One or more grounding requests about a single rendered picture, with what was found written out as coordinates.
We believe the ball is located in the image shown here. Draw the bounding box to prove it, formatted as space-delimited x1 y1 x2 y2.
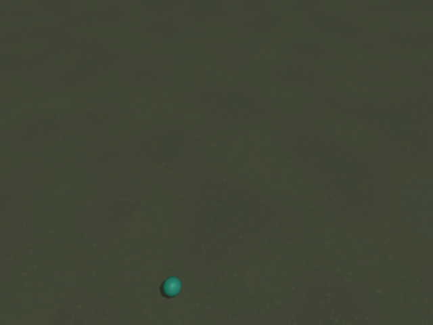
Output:
163 276 182 297

